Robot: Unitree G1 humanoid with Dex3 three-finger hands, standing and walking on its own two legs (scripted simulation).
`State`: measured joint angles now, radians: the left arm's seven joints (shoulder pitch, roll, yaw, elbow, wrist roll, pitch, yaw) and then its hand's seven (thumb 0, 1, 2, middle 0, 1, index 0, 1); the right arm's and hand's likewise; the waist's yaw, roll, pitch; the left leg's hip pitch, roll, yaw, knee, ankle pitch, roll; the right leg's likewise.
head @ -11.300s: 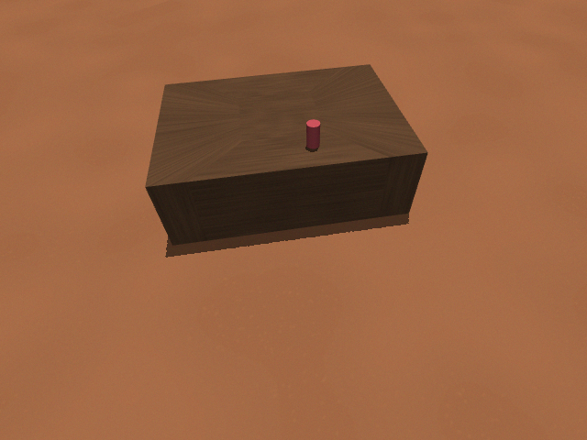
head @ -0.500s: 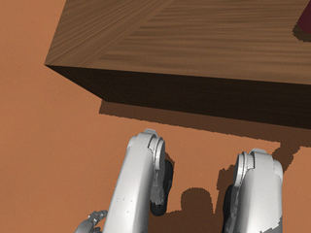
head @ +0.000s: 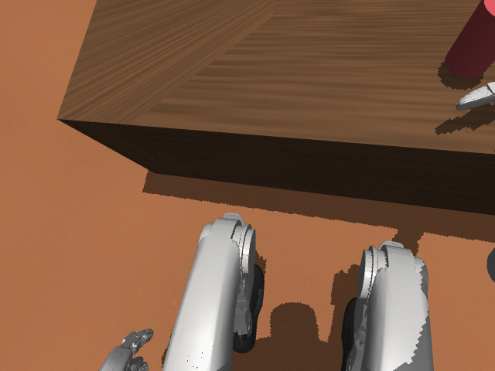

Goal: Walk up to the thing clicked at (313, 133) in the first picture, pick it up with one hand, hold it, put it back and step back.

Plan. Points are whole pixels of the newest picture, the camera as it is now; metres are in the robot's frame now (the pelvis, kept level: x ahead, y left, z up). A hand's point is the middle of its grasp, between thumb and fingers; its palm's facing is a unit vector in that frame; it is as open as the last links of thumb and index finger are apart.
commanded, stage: rest palm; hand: right
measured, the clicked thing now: (486, 34) +0.58 -0.21 +0.02
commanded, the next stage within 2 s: close in 0.16 s
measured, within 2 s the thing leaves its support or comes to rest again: leaves its support in 1.34 s
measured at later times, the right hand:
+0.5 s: hand (490, 37) +0.57 -0.21 +0.02, palm faces +0.08 +1.00 -0.03, open 16.1 cm
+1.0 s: hand (487, 24) +0.59 -0.20 +0.03, palm faces +0.08 +1.00 -0.03, open 8.6 cm
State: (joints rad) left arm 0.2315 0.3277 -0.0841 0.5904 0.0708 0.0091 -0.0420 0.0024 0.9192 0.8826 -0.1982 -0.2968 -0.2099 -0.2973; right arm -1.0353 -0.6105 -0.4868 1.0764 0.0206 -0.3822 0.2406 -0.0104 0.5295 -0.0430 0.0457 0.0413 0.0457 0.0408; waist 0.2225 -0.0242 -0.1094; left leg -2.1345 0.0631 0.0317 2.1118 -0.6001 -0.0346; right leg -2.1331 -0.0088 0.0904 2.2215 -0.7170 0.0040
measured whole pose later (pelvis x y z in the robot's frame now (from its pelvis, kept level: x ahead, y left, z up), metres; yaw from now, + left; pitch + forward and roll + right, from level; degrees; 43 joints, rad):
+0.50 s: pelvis +0.00 +0.00 -0.01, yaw +0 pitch +36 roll +6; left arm 0.23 0.32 -0.09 0.59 0.08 0.03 -0.05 0.00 0.90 0.90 -0.20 -0.30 -0.20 -0.31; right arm -1.12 -0.62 -0.46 1.16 -0.01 -0.41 0.20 -0.01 0.46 -0.07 0.30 0.17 0.29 0.17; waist 0.24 -0.03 -0.09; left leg -2.15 0.06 0.03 2.12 -0.59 -0.04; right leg -2.15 0.00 0.09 2.23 -0.70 0.00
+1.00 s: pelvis +0.00 +0.00 +0.00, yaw +0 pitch +36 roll +6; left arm 0.25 0.32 -0.10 0.59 0.08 0.05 -0.05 0.00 0.91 0.89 -0.20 -0.30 -0.20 -0.30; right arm -1.15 -0.64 -0.47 1.16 -0.02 -0.39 0.18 0.00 0.11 -0.54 1.00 0.78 0.96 0.77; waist 0.26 -0.03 -0.08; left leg -2.14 0.06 0.04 2.11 -0.59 -0.03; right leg -2.14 -0.01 0.10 2.22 -0.71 0.00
